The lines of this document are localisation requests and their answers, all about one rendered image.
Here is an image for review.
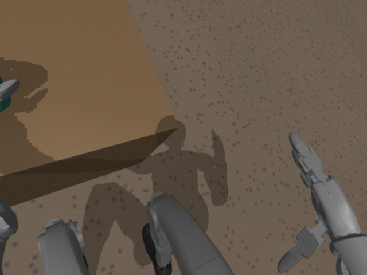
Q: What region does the right robot arm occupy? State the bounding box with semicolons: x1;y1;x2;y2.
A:
329;234;367;275

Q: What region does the can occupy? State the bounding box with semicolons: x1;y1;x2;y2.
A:
0;77;11;112

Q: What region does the left robot hand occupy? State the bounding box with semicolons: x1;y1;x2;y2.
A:
0;79;20;109

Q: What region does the right robot foot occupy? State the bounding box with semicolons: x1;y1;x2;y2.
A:
142;223;172;275

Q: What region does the right robot hand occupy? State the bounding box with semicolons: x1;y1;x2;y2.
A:
278;132;362;273

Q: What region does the left robot arm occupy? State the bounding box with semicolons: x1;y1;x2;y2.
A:
0;196;18;275

